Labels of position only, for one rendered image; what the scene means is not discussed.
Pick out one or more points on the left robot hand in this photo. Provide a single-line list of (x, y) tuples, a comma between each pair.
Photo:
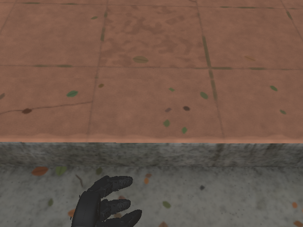
[(91, 211)]

